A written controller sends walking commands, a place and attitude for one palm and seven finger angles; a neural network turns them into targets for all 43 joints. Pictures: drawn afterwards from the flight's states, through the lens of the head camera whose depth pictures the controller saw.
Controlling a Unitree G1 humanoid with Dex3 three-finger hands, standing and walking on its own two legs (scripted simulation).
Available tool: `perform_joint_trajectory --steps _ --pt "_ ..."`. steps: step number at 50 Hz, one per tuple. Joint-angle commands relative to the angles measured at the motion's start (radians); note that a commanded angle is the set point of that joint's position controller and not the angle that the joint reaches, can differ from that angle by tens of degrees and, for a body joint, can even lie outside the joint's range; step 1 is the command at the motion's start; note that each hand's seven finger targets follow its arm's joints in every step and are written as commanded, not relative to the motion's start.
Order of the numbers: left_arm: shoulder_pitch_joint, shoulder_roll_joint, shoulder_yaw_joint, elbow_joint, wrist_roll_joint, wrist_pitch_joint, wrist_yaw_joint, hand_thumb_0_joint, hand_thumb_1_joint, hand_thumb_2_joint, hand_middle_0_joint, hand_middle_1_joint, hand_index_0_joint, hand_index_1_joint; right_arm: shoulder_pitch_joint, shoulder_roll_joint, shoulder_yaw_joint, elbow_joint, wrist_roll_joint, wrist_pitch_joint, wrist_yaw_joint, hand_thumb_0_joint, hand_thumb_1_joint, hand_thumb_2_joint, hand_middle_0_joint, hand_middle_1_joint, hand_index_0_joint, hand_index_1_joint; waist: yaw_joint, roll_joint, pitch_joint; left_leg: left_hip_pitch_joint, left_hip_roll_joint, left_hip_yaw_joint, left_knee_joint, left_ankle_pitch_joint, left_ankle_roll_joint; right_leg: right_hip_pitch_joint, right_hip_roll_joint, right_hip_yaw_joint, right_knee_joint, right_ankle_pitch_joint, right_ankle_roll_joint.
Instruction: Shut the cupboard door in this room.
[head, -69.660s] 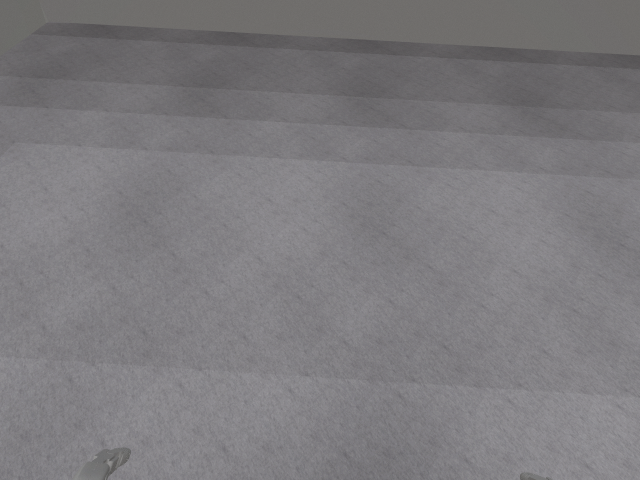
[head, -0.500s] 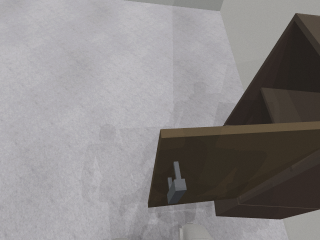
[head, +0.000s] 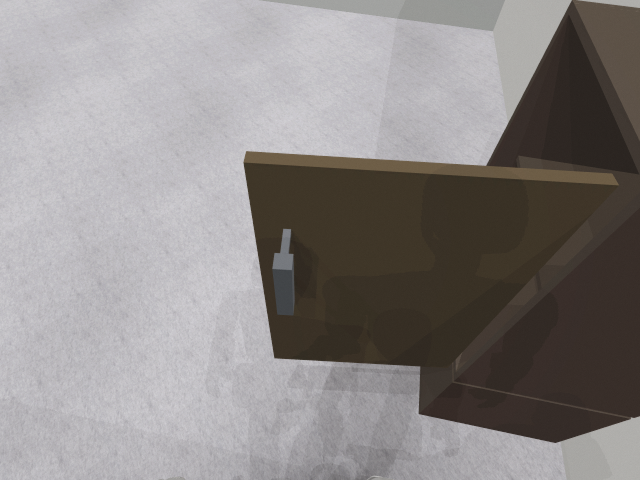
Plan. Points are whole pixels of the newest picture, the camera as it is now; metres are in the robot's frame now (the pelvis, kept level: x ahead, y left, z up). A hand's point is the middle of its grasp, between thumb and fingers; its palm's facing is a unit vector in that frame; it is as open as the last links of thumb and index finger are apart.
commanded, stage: shuffle to correct the standing spot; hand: left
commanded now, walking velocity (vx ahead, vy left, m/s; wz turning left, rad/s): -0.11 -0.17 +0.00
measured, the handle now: (286, 273) +0.37 +0.07 +0.02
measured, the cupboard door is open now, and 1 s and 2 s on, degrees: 98 98 98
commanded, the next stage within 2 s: come to a stop and stand still in 0.34 s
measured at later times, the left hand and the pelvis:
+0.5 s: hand out of the picture -0.07 +0.08 -0.17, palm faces -0.02 -0.97 -0.24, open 7.4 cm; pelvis -0.11 -0.12 +0.00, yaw -1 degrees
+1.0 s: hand out of the picture -0.13 +0.10 -0.18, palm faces +0.00 -0.98 -0.19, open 7.4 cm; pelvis -0.10 -0.08 +0.00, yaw -2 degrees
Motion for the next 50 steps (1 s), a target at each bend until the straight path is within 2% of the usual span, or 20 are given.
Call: perform_joint_trajectory --steps 1,2,3,5,8,17,19,20,22,24,25,27,31,38,41,43,44,45,47,50 --pt "0.073 0.131 0.049 -0.021 -0.021 -0.006 0.009 0.000 0.900 0.900 -0.200 -0.300 -0.200 -0.300 0.212 -0.097 -0.013 0.016 -0.006 -0.034 -0.019 0.000 -0.900 -0.900 0.200 0.300 0.200 0.300 -0.048 0.028 -0.165 0.286 0.134 -0.146 -0.482 0.267 0.075 -0.024 -0.156 0.233 0.005 0.146 -0.016" --pt "0.092 0.082 0.041 -0.038 -0.026 -0.002 0.004 0.000 0.900 0.900 -0.200 -0.300 -0.200 -0.300 0.195 -0.182 -0.027 0.000 -0.015 -0.039 -0.025 0.000 -0.900 -0.900 0.200 0.300 0.200 0.300 -0.037 0.290 -0.140 0.335 0.404 -0.438 -0.541 0.482 0.157 -0.224 -0.032 0.136 0.175 -0.190 0.061" --pt "0.027 0.127 0.045 -0.062 -0.013 0.015 0.007 0.000 0.900 0.900 -0.200 -0.300 -0.200 -0.300 0.167 -0.215 -0.033 -0.016 -0.019 -0.034 -0.033 0.000 -0.900 -0.900 0.200 0.300 0.200 0.300 -0.061 0.242 -0.054 0.187 0.540 -0.500 -0.533 0.705 0.266 -0.239 -0.009 0.166 0.425 -0.335 0.081" --pt "0.012 0.135 0.067 -0.040 -0.004 0.029 0.001 0.000 0.900 0.900 -0.200 -0.300 -0.200 -0.300 0.101 -0.154 -0.012 -0.014 -0.021 -0.054 -0.056 0.000 -0.900 -0.900 0.200 0.300 0.200 0.300 -0.014 0.171 -0.046 0.109 0.422 -0.299 -0.500 0.933 0.216 -0.204 -0.006 0.268 0.588 -0.232 0.092" --pt "0.064 0.125 0.077 -0.001 -0.015 0.031 -0.018 0.000 0.900 0.900 -0.200 -0.300 -0.200 -0.300 0.017 -0.138 -0.004 -0.032 -0.021 -0.061 -0.060 0.000 -0.900 -0.900 0.200 0.300 0.200 0.300 0.020 0.150 -0.032 0.097 0.338 -0.157 -0.472 0.837 0.167 -0.173 -0.003 0.247 0.647 -0.150 0.110" --pt "0.014 0.079 0.059 0.006 -0.022 0.023 -0.037 0.000 0.900 0.900 -0.200 -0.300 -0.200 -0.300 0.123 -0.209 -0.042 0.013 -0.031 -0.039 -0.032 0.000 -0.900 -0.900 0.200 0.300 0.200 0.300 -0.044 0.262 -0.050 0.137 0.320 -0.199 -0.465 0.557 0.147 0.020 -0.009 0.105 0.138 -0.242 0.121" --pt "0.097 0.093 0.066 0.033 -0.027 0.014 -0.040 0.000 0.900 0.900 -0.200 -0.300 -0.200 -0.300 0.096 -0.221 -0.050 0.006 -0.027 -0.036 -0.029 0.000 -0.900 -0.900 0.200 0.300 0.200 0.300 -0.005 0.248 -0.101 0.076 0.296 -0.185 -0.404 0.500 0.105 0.160 0.003 0.093 -0.043 -0.123 0.104" --pt "0.158 0.118 0.073 0.057 -0.023 0.007 -0.041 0.000 0.900 0.900 -0.200 -0.300 -0.200 -0.300 0.082 -0.209 -0.052 0.001 -0.021 -0.032 -0.028 0.000 -0.900 -0.900 0.200 0.300 0.200 0.300 0.020 0.169 -0.121 0.007 0.248 -0.142 -0.333 0.399 0.067 0.263 -0.001 0.080 -0.164 0.001 0.103" --pt "0.191 0.250 0.089 0.069 -0.001 -0.011 -0.022 0.000 0.900 0.900 -0.200 -0.300 -0.200 -0.300 0.076 -0.058 -0.022 -0.040 -0.017 -0.030 -0.023 0.000 -0.900 -0.900 0.200 0.300 0.200 0.300 0.040 -0.314 -0.092 -0.262 0.022 0.027 0.049 -0.114 -0.023 0.341 -0.287 0.398 -0.276 0.317 -0.019" --pt "0.144 0.217 0.067 0.041 -0.002 -0.013 -0.013 0.000 0.900 0.900 -0.200 -0.300 -0.200 -0.300 0.046 -0.048 -0.006 -0.065 -0.013 -0.024 -0.017 0.000 -0.900 -0.900 0.200 0.300 0.200 0.300 0.034 -0.173 -0.107 -0.237 0.050 -0.078 0.247 -0.085 0.005 0.216 -0.292 0.324 -0.268 0.248 -0.093" --pt "0.118 0.183 0.061 0.055 -0.009 -0.033 -0.006 0.000 0.900 0.900 -0.200 -0.300 -0.200 -0.300 0.048 -0.051 -0.004 -0.044 -0.017 -0.020 -0.011 0.000 -0.900 -0.900 0.200 0.300 0.200 0.300 0.020 -0.247 -0.107 -0.219 0.069 -0.092 0.230 -0.042 0.007 0.194 -0.249 0.367 -0.293 0.154 -0.068" --pt "0.071 0.124 0.034 0.062 -0.018 -0.058 0.001 0.000 0.900 0.900 -0.200 -0.300 -0.200 -0.300 0.069 -0.057 0.002 -0.012 -0.019 -0.031 0.010 0.000 -0.900 -0.900 0.200 0.300 0.200 0.300 0.000 -0.180 -0.051 -0.188 0.075 -0.077 0.185 0.081 -0.009 0.182 -0.232 0.337 -0.309 0.076 -0.057" --pt "0.146 0.161 0.042 0.076 -0.012 -0.079 0.005 0.000 0.900 0.900 -0.200 -0.300 -0.200 -0.300 0.041 -0.064 0.008 -0.011 -0.015 -0.042 0.026 0.000 -0.900 -0.900 0.200 0.300 0.200 0.300 0.046 -0.090 0.021 -0.187 0.051 -0.049 0.033 0.119 -0.020 0.218 -0.295 0.423 -0.342 0.017 -0.095" --pt "0.204 0.176 0.064 0.103 -0.006 -0.081 0.024 0.000 0.900 0.900 -0.200 -0.300 -0.200 -0.300 0.009 -0.053 0.013 -0.053 -0.004 -0.044 0.025 0.000 -0.900 -0.900 0.200 0.300 0.200 0.300 0.062 -0.074 -0.009 -0.156 0.044 -0.083 -0.101 0.071 -0.011 0.303 -0.356 0.453 -0.279 0.247 -0.139" --pt "0.138 0.161 0.056 0.098 -0.013 -0.069 0.021 0.000 0.900 0.900 -0.200 -0.300 -0.200 -0.300 0.108 -0.024 0.022 -0.015 0.003 -0.052 0.019 0.000 -0.900 -0.900 0.200 0.300 0.200 0.300 0.008 -0.120 -0.043 0.134 0.006 -0.042 -0.366 0.246 -0.005 0.137 -0.254 0.333 -0.203 0.187 -0.054" --pt "0.143 0.111 0.044 0.094 -0.018 -0.057 0.014 0.000 0.900 0.900 -0.200 -0.300 -0.200 -0.300 0.156 -0.069 0.019 0.004 0.001 -0.069 0.013 0.000 -0.900 -0.900 0.200 0.300 0.200 0.300 -0.008 0.031 -0.078 0.305 0.088 -0.127 -0.438 0.357 0.034 -0.013 -0.122 0.232 -0.075 -0.024 0.025" --pt "0.230 0.103 0.017 0.142 -0.012 -0.102 0.053 0.000 0.900 0.900 -0.200 -0.300 -0.200 -0.300 0.024 -0.115 0.030 -0.082 -0.004 -0.081 0.009 0.000 -0.900 -0.900 0.200 0.300 0.200 0.300 0.037 0.134 -0.012 0.099 0.119 -0.093 -0.207 0.462 0.026 0.102 -0.129 0.260 -0.152 0.171 0.043" --pt "0.215 0.171 0.030 0.100 -0.010 -0.108 0.042 0.000 0.900 0.900 -0.200 -0.300 -0.200 -0.300 0.061 -0.061 0.032 -0.112 -0.007 -0.072 0.022 0.000 -0.900 -0.900 0.200 0.300 0.200 0.300 0.018 -0.011 -0.044 0.010 0.062 -0.057 -0.207 0.165 0.025 0.114 -0.193 0.359 -0.215 -0.028 0.006" --pt "0.129 0.171 0.031 0.073 0.005 -0.092 0.036 0.000 0.900 0.900 -0.200 -0.300 -0.200 -0.300 0.095 -0.051 0.045 -0.106 -0.018 -0.076 0.027 0.000 -0.900 -0.900 0.200 0.300 0.200 0.300 -0.020 0.033 0.005 0.058 0.041 -0.071 -0.290 0.180 0.021 0.011 -0.183 0.294 -0.166 -0.181 -0.020" --pt "0.201 0.095 0.005 0.088 -0.004 -0.069 0.033 0.000 0.900 0.900 -0.200 -0.300 -0.200 -0.300 0.146 -0.139 0.039 -0.107 -0.013 -0.096 0.015 0.000 -0.900 -0.900 0.200 0.300 0.200 0.300 0.000 0.283 -0.051 0.093 0.202 -0.361 -0.520 0.427 0.081 0.026 0.012 0.104 0.140 -0.284 0.058"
